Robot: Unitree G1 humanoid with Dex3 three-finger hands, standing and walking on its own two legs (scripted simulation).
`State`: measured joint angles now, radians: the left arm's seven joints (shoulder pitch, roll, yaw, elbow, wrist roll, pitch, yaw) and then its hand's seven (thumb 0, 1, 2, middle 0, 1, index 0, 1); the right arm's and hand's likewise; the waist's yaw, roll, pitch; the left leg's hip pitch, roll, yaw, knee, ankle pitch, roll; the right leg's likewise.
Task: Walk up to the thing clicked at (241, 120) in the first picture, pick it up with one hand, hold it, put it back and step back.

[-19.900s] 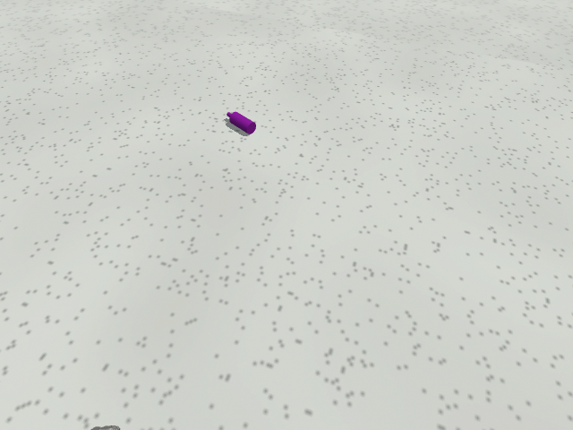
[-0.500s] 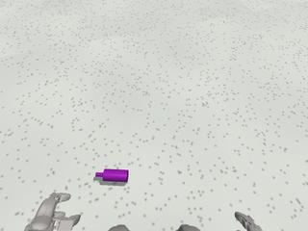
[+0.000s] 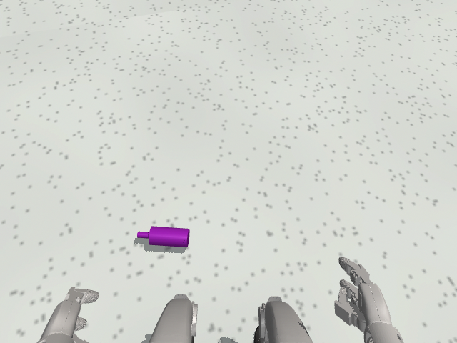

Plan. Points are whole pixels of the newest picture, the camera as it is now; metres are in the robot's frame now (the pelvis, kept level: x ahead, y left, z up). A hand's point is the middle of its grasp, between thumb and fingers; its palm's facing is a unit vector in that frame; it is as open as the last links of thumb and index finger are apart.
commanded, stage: rise first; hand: left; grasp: from above
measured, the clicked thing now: (163, 236) +0.45 +0.24 -0.65
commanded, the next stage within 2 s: none
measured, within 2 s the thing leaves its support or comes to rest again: neither
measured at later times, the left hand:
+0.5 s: hand (120, 287) +0.23 +0.27 -0.32, palm faces -0.44 -0.49 -0.75, open 14.2 cm
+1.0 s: hand (138, 258) +0.33 +0.27 -0.45, palm faces -0.50 -0.11 -0.86, open 14.1 cm
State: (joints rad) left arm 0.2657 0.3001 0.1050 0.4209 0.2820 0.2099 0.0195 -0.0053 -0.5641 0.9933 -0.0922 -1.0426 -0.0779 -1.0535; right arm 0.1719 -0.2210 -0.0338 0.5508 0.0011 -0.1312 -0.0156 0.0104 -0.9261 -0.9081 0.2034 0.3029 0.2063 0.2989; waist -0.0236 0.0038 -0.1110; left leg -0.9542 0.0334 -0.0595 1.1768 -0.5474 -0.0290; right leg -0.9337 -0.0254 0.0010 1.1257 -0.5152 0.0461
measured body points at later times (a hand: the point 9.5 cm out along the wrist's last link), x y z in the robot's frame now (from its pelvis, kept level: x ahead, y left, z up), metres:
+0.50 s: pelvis -0.05 -0.01 -0.17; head +0.14 +0.00 +0.23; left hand +0.25 +0.29 -0.27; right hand +0.15 -0.28 -0.29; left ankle +0.01 +0.13 -0.65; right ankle +0.01 -0.15 -0.65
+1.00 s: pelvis -0.09 +0.00 -0.30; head +0.12 +0.04 +0.09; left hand +0.35 +0.27 -0.40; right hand -0.03 -0.29 -0.41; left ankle +0.01 +0.13 -0.65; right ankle +0.01 -0.15 -0.65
